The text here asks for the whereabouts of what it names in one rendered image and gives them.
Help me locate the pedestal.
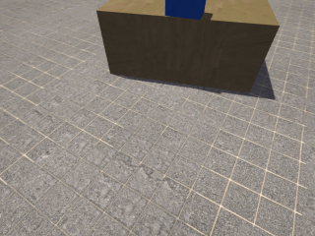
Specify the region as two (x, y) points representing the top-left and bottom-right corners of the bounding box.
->
(96, 0), (280, 93)

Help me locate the carton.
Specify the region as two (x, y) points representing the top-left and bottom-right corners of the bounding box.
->
(164, 0), (206, 20)

